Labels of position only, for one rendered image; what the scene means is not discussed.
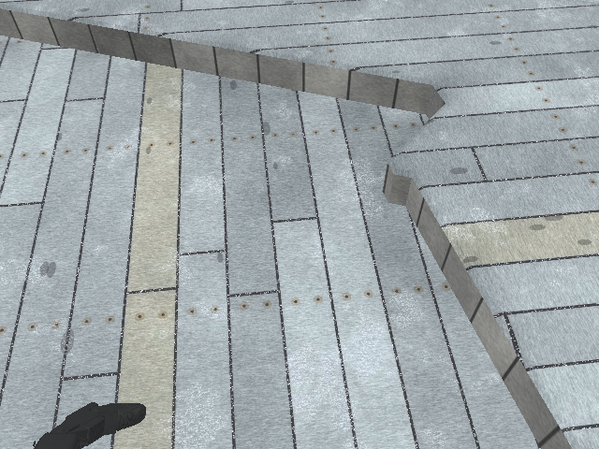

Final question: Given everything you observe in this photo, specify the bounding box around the robot left hand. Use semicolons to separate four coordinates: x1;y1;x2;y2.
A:
33;402;146;449

